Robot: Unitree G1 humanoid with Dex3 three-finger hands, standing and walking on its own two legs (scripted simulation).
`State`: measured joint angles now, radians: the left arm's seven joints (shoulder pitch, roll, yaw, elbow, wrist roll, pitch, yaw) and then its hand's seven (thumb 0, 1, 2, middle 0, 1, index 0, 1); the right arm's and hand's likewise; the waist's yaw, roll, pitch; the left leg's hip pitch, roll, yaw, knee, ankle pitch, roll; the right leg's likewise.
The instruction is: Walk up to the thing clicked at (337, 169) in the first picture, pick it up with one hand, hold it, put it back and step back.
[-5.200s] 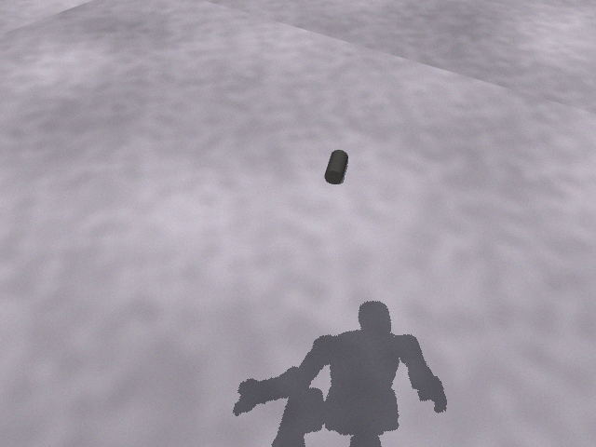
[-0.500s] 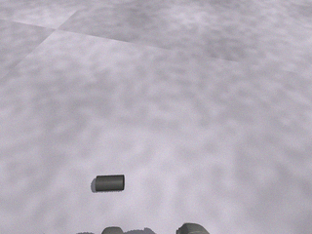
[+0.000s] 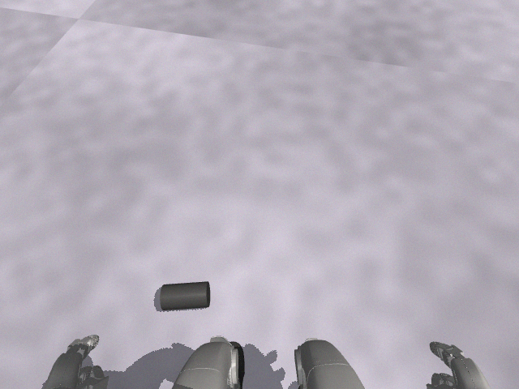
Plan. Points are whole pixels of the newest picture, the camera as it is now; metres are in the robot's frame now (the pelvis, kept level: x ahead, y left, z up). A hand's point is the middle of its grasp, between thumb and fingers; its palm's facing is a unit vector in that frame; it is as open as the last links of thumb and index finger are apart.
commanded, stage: walk up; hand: left
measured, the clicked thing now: (186, 295) +0.40 +0.27 -0.70
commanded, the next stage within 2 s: stand in 1.96 s
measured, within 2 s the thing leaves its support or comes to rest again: neither
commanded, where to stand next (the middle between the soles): +0.03 +0.02 m, yaw +3 degrees
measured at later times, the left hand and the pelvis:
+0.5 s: hand out of the picture -0.02 +0.31 -0.12, palm faces +0.13 -0.87 -0.47, open 7.4 cm; pelvis -0.06 +0.01 +0.01, yaw +5 degrees
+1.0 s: hand out of the picture +0.00 +0.29 -0.13, palm faces +0.09 -0.93 -0.37, open 7.4 cm; pelvis -0.04 +0.02 +0.02, yaw +6 degrees
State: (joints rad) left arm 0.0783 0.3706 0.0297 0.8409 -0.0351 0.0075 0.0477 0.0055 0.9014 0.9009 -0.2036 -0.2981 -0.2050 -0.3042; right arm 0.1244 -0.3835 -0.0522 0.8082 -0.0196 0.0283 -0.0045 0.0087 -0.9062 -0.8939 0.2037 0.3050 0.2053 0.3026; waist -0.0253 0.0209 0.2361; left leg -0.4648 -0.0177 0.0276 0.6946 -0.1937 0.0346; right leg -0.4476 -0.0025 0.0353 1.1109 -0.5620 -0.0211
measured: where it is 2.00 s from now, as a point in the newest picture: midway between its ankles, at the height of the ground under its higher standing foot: outside the picture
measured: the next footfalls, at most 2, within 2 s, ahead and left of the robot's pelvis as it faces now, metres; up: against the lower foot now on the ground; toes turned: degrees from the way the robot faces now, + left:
right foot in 0.08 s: +0.03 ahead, -0.11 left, +0.00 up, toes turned +4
left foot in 0.46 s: -0.02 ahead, +0.15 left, +0.00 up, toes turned +5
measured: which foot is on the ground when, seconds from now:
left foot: down 0.00-0.10, up 0.12-0.44, down 0.46-1.00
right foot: up 0.00-0.06, down 0.08-1.00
